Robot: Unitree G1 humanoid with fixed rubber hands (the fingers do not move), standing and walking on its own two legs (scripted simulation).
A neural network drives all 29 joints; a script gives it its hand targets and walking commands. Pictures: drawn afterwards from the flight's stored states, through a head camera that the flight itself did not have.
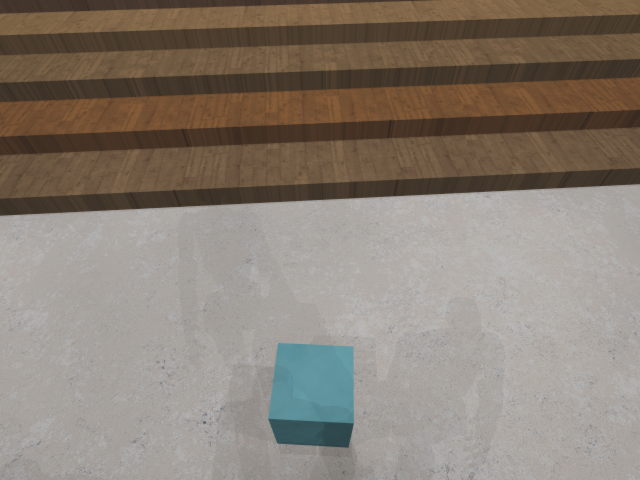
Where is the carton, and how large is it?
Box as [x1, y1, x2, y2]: [268, 343, 353, 447]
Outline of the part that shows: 278,343 268,416 277,443 348,447 353,424 353,346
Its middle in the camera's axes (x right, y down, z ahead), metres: -0.01 +0.44 +1.10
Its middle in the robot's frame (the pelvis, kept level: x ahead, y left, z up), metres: +0.43 +0.03 -0.65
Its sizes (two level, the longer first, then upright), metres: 0.210 0.200 0.250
